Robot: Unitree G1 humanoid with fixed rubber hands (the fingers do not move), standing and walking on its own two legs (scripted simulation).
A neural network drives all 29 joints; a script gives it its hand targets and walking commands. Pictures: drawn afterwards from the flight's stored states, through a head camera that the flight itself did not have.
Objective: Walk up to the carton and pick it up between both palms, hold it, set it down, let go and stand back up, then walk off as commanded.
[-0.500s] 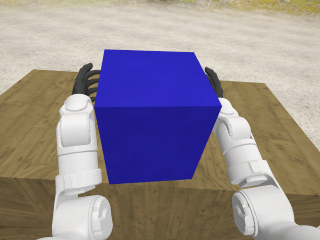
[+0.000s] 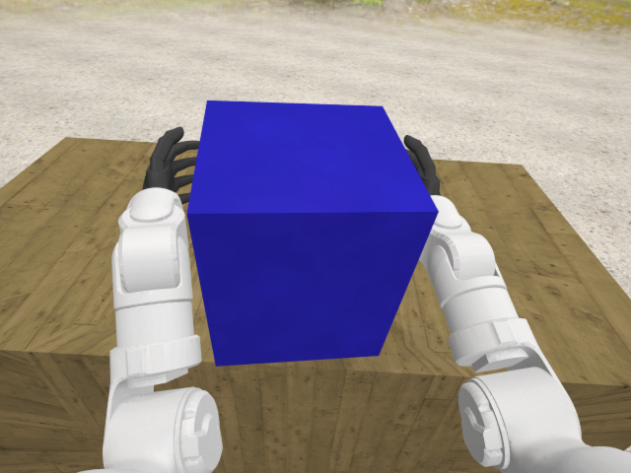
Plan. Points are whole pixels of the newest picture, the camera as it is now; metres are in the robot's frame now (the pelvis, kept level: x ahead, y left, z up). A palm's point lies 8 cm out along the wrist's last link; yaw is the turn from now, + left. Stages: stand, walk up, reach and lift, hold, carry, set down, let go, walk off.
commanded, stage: hold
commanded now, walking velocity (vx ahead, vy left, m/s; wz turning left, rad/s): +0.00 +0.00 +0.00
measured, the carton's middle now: (298, 236) +0.34 +0.00 +0.18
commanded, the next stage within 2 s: none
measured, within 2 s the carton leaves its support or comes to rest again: neither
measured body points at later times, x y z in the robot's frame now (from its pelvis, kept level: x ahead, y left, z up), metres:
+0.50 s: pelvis +0.00 +0.00 +0.00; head -0.07 +0.02 +0.44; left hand +0.37 +0.16 +0.23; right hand +0.37 -0.15 +0.22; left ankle +0.02 +0.13 -0.75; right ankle +0.01 -0.11 -0.75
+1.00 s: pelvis +0.00 +0.00 +0.00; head -0.07 +0.02 +0.44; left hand +0.37 +0.15 +0.24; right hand +0.38 -0.15 +0.22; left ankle +0.02 +0.13 -0.75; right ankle +0.01 -0.11 -0.75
